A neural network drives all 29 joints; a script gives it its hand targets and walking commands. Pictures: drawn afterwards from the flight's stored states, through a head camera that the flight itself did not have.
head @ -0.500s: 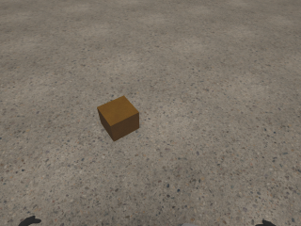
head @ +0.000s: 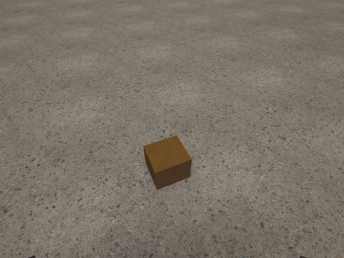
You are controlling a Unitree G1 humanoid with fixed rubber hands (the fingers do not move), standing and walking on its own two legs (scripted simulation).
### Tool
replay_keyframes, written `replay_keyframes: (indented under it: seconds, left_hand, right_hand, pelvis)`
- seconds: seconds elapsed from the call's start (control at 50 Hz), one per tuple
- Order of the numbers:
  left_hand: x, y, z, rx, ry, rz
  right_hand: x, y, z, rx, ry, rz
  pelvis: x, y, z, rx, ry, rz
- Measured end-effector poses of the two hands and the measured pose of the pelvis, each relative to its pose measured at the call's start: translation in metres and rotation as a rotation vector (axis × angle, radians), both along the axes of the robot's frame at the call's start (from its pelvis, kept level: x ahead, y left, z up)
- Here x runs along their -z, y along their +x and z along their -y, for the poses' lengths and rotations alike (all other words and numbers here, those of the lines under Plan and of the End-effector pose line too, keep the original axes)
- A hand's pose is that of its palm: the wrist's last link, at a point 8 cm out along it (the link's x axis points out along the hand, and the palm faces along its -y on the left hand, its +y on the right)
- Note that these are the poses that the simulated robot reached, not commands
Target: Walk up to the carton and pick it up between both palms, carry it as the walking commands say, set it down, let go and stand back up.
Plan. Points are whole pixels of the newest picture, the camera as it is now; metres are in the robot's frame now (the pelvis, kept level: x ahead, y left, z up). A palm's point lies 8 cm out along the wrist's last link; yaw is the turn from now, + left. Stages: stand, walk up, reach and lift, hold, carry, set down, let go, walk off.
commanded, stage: walk up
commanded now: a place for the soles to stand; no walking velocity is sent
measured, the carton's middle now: (167, 161) +0.86 +0.06 -0.66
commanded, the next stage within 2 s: none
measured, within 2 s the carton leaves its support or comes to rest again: neither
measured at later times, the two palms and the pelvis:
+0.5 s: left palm (31, 232) +0.21 +0.35 -0.04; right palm (290, 213) +0.28 -0.31 -0.09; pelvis +0.16 +0.00 -0.01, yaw +5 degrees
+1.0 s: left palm (46, 189) +0.33 +0.38 -0.07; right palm (264, 176) +0.41 -0.28 -0.10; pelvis +0.29 +0.03 -0.02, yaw +8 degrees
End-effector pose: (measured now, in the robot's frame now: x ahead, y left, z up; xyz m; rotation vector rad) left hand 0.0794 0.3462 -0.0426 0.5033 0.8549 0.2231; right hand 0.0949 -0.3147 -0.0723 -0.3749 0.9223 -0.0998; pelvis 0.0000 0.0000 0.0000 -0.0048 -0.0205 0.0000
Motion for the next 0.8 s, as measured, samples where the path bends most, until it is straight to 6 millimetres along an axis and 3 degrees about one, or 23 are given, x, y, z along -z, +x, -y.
replay_keyframes:
  seconds: [0.06, 0.1, 0.24, 0.34, 0.4, 0.52, 0.62, 0.7, 0.8]
  left_hand:
    - [0.019, 0.031, -0.014, 0.009, -0.008, 0.0]
    - [0.028, 0.051, -0.012, 0.022, -0.025, -0.014]
    - [0.027, 0.097, 0.001, 0.047, -0.046, -0.055]
    - [0.021, 0.122, 0.009, 0.016, -0.016, -0.036]
    - [0.017, 0.126, 0.009, -0.032, 0.0, -0.014]
    - [0.001, 0.129, -0.007, -0.103, 0.018, -0.033]
    - [0.012, 0.161, -0.03, -0.097, 0.007, -0.026]
    - [0.032, 0.195, -0.037, -0.075, -0.012, -0.047]
    - [0.031, 0.227, -0.032, -0.044, -0.022, -0.077]
  right_hand:
    - [0.009, 0.017, -0.006, 0.018, -0.036, 0.015]
    - [0.01, 0.02, -0.007, 0.047, -0.053, 0.005]
    - [0.002, 0.048, 0.002, 0.075, -0.077, -0.044]
    - [0.016, 0.098, 0.011, 0.035, -0.05, -0.037]
    - [0.022, 0.134, 0.009, -0.011, -0.035, -0.023]
    - [0.013, 0.189, -0.011, -0.079, -0.009, -0.015]
    - [0.01, 0.221, -0.03, -0.086, -0.021, -0.007]
    - [0.019, 0.229, -0.035, -0.039, -0.049, -0.009]
    - [0.014, 0.241, -0.03, -0.004, -0.063, -0.036]
  pelvis:
    - [0.016, 0.024, -0.014, -0.002, -0.019, 0.004]
    - [0.018, 0.035, -0.017, -0.002, -0.001, 0.015]
    - [0.009, 0.075, -0.011, -0.029, 0.0, 0.003]
    - [0.015, 0.111, 0.004, -0.066, 0.009, -0.013]
    - [0.017, 0.131, 0.008, -0.086, -0.001, -0.02]
    - [0.004, 0.166, -0.003, -0.097, 0.004, -0.009]
    - [0.01, 0.199, -0.024, -0.096, -0.013, 0.006]
    - [0.023, 0.22, -0.036, -0.09, -0.002, 0.02]
    - [0.016, 0.244, -0.036, -0.095, 0.0, 0.012]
